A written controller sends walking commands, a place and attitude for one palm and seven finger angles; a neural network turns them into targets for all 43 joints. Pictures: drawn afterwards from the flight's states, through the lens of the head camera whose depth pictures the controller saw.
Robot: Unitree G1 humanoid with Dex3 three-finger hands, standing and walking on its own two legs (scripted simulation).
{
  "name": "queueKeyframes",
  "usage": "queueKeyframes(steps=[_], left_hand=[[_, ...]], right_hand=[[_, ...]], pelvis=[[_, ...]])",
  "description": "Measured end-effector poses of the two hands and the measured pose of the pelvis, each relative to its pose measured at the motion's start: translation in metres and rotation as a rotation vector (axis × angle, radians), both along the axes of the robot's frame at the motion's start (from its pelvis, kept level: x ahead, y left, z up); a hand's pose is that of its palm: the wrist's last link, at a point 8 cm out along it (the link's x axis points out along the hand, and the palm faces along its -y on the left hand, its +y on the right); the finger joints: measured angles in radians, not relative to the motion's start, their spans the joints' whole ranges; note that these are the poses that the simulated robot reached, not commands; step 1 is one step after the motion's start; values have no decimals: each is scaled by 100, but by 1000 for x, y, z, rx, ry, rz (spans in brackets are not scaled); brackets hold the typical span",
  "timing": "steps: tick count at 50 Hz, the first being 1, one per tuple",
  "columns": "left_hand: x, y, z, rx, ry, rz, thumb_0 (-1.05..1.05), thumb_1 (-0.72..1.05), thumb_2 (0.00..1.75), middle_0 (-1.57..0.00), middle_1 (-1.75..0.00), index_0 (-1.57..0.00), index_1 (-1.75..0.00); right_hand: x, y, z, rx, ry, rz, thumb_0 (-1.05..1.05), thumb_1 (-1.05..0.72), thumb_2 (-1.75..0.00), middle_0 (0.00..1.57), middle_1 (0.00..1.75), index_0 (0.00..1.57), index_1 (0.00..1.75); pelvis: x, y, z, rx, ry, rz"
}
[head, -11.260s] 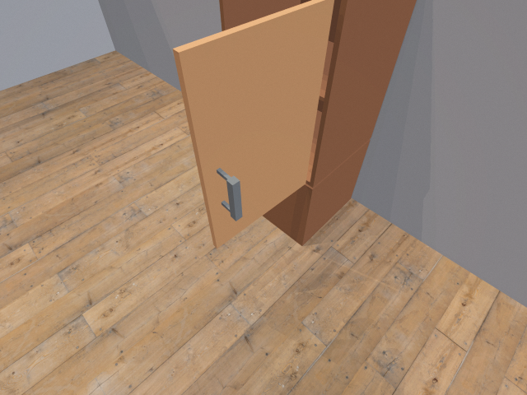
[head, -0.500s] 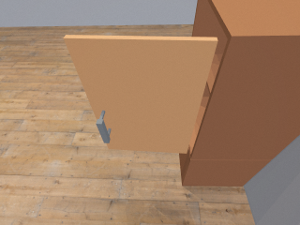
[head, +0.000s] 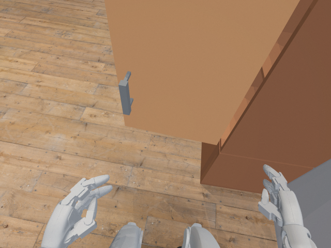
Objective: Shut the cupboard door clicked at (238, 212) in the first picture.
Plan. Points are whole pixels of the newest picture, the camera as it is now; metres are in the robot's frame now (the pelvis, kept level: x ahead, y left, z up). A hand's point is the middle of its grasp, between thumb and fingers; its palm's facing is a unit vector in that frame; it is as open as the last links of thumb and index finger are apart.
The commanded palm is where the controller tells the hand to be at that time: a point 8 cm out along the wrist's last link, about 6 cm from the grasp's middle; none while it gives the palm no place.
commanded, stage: raise the hand and make a fist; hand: left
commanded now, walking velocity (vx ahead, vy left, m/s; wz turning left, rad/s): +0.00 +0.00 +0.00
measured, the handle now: (127, 93) +0.55 +0.18 -0.01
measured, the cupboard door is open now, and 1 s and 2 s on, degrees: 87 87 87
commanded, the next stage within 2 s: bring the fist close to the handle in 1.50 s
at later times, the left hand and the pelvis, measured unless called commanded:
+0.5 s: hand (68, 202) +0.20 +0.22 +0.03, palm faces -0.01 -1.00 -0.05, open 3.9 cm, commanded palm +0.18 +0.26 +0.02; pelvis -0.01 +0.04 -0.02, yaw +0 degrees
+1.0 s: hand (82, 193) +0.22 +0.21 +0.01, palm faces -0.14 -0.99 -0.04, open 3.1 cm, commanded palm +0.21 +0.27 +0.02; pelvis +0.01 +0.03 -0.02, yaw +0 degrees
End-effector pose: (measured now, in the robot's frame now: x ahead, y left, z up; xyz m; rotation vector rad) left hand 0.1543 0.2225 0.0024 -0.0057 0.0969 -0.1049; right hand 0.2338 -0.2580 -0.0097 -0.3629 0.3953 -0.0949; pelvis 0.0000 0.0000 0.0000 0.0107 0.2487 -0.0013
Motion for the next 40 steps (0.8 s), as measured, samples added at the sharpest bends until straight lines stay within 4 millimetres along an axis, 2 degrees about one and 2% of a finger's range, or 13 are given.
queueKeyframes(steps=[3, 6, 9, 12, 16, 18, 21, 25, 30, 34, 40], left_hand=[[-10, 19, -2, 15, -45, 55, 2, 90, 90, -47, -59, -47, -59], [-1, 29, 16, 23, -151, 80, 2, 90, 90, -52, -65, -53, -65], [17, 23, 31, 20, -198, 18, 2, 90, 90, -57, -71, -58, -71], [34, 11, 30, 20, -117, -82, 2, 90, 90, -62, -77, -63, -77], [38, 12, 14, 8, 59, -98, 2, 90, 90, -70, -85, -71, -85], [34, 22, 12, 4, 92, -36, 2, 90, 90, -74, -89, -74, -89], [27, 43, 20, 26, 49, 67, 2, 90, 90, -79, -95, -80, -95], [24, 55, 28, 53, -54, 94, 2, 90, 90, -86, -103, -87, -103], [34, 40, 15, 30, -40, -30, 2, 90, 90, -95, -113, -96, -113], [41, 38, 12, 21, 3, -53, 2, 90, 90, -103, -121, -103, -121], [42, 56, 33, 44, -54, 74, 2, 90, 90, -114, -133, -114, -133]], right_hand=[[3, 19, -22, 17, -5, 27, 1, -91, -90, 20, 30, 19, 30], [-6, 45, -48, 63, 37, 47, 1, -91, -90, 20, 30, 19, 30], [-28, 69, -71, 125, 109, 45, 1, -91, -90, 20, 30, 20, 30], [-56, 86, -85, 190, 191, 4, 1, -91, -90, 20, 30, 20, 30], [-93, 92, -90, 224, 286, -80, 2, -90, -89, 21, 30, 20, 31], [-105, 88, -89, 210, 316, -113, 2, -90, -89, 21, 30, 20, 31], [-114, 78, -86, 161, 339, -125, 2, -90, -89, 21, 30, 20, 31], [-107, 64, -82, 86, 333, -102, 2, -90, -89, 21, 30, 20, 30], [-80, 54, -73, 44, 263, -93, 2, -90, -90, 21, 30, 20, 30], [-56, 57, -60, 52, 201, -93, 2, -91, -90, 20, 30, 20, 30], [-29, 71, -52, 86, 175, -40, 1, -91, -90, 20, 30, 20, 30]], pelvis=[[-9, 5, -20, -22, 8, 11], [-17, 12, -31, -41, 9, 18], [-22, 20, -34, -56, 13, 22], [-25, 27, -30, -57, 22, 15], [-23, 35, -21, -46, 34, 0], [-21, 38, -18, -42, 37, -6], [-18, 41, -16, -44, 43, -3], [-14, 44, -20, -56, 54, 11], [-11, 47, -25, -65, 67, 15], [-6, 45, -23, -63, 72, 8], [4, 41, -17, -67, 75, 16]])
